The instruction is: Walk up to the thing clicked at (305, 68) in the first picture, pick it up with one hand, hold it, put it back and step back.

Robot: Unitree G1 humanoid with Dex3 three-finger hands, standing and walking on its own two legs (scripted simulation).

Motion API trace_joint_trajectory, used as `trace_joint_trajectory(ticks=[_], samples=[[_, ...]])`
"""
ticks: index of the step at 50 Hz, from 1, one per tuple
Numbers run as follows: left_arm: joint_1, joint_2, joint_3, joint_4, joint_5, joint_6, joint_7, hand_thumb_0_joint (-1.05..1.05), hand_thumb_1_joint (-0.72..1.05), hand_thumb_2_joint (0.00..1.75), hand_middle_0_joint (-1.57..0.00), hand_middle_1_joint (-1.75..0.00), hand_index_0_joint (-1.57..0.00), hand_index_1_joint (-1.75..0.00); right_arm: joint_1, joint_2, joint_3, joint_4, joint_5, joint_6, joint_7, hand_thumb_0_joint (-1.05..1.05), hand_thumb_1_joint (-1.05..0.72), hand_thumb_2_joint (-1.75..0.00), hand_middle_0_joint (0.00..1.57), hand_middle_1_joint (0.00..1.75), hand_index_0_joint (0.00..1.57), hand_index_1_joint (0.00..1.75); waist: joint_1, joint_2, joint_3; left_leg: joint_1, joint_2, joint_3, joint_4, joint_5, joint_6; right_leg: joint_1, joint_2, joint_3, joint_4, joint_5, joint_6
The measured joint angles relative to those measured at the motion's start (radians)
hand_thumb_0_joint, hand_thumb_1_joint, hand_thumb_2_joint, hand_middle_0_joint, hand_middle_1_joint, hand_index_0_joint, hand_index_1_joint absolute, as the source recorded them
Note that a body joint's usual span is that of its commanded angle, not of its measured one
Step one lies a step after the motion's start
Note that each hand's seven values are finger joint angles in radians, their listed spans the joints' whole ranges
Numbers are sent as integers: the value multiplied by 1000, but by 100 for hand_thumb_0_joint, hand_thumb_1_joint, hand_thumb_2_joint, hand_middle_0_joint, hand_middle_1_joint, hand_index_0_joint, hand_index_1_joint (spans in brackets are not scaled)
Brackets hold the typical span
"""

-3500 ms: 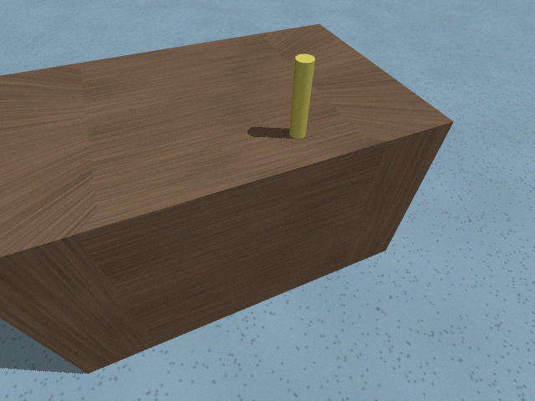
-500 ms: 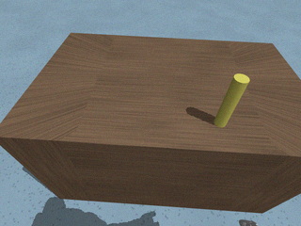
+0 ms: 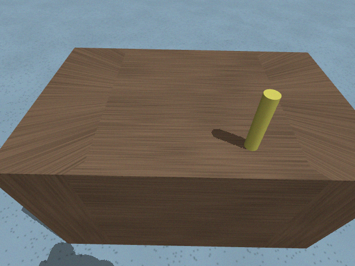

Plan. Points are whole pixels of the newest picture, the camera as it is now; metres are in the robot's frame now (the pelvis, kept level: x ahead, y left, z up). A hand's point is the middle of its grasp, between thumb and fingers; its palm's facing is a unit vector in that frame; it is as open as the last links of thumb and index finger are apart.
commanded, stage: walk up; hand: right
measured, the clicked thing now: (260, 123) +0.51 -0.24 +0.03
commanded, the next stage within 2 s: stand in 0.14 s
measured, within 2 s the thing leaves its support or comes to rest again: neither
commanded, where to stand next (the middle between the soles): +0.08 +0.00 m, yaw -2 degrees
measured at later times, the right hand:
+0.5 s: hand out of the picture +0.09 -0.26 -0.16, palm faces -0.03 +0.94 -0.33, open 7.4 cm
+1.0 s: hand out of the picture +0.09 -0.26 -0.16, palm faces -0.05 +0.94 -0.33, open 7.4 cm
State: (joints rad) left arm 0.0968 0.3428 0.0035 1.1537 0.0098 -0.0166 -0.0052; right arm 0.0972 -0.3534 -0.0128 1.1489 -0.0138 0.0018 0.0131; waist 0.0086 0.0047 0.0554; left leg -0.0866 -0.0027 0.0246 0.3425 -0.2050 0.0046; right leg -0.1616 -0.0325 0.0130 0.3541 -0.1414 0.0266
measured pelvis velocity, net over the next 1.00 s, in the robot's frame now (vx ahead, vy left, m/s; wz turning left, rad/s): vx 0.01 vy -0.01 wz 0.02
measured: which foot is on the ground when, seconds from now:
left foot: down 0.00-1.00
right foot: down 0.00-1.00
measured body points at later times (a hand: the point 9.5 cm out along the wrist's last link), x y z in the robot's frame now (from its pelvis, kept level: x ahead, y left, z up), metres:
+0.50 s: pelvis +0.01 -0.01 +0.00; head +0.01 -0.01 +0.45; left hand +0.09 +0.30 -0.13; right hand +0.09 -0.31 -0.13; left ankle -0.01 +0.12 -0.75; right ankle +0.04 -0.14 -0.75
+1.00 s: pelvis +0.01 -0.01 +0.00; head +0.03 -0.02 +0.45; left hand +0.08 +0.29 -0.13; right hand +0.09 -0.31 -0.14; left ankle -0.01 +0.12 -0.75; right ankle +0.04 -0.14 -0.75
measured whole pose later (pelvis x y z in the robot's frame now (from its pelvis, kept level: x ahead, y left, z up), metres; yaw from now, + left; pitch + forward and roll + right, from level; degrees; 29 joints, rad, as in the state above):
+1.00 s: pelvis +0.01 -0.01 +0.00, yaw +1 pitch -2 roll +0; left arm 0.11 0.35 -0.01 1.15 0.00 -0.01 0.00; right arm 0.11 -0.35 0.00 1.15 -0.01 -0.01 0.01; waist 0.00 0.01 0.05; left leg -0.08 0.01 0.00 0.31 -0.20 -0.02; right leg -0.15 -0.02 -0.02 0.33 -0.15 0.01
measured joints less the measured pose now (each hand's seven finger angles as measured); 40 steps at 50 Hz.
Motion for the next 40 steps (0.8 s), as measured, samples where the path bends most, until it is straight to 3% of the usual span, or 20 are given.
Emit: trace_joint_trajectory(ticks=[16,40], samples=[[-12,4,-8,-9,-4,3,3,0,90,90,-20,-30,-21,-30,5,9,5,5,1,-12,-4,0,-91,-90,20,30,20,30,-14,-3,-2,9,0,-8,-29,12,-5,5,-1,-8,-15,1,-3],[7,7,-9,-7,-4,6,0,0,90,90,-20,-30,-21,-30,5,0,12,2,0,-10,-4,0,-91,-90,20,30,20,30,-5,0,-6,7,15,-24,-31,9,-18,13,13,-25,-28,-1,-16]])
